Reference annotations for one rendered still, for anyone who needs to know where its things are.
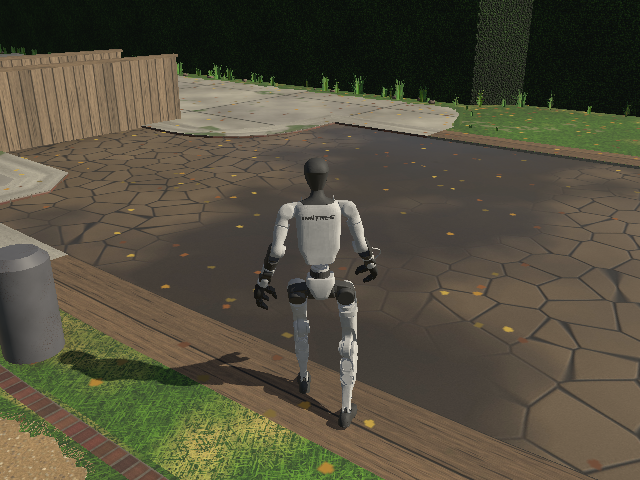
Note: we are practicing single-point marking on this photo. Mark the right robot hand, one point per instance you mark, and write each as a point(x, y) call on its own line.
point(363, 268)

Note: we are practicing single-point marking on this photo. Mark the left robot hand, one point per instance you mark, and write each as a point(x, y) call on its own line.
point(259, 295)

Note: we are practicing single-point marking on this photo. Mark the robot right foot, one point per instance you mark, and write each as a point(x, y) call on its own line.
point(345, 419)

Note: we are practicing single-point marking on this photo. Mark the robot left upper arm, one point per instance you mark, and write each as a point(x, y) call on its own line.
point(286, 212)

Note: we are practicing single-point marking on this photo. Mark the robot right forearm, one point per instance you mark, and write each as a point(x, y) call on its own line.
point(368, 257)

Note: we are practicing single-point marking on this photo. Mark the left robot shin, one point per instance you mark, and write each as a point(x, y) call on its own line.
point(302, 352)

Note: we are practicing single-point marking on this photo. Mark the robot right upper arm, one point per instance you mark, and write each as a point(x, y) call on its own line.
point(349, 210)

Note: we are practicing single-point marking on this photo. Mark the robot left forearm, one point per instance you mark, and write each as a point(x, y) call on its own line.
point(268, 269)

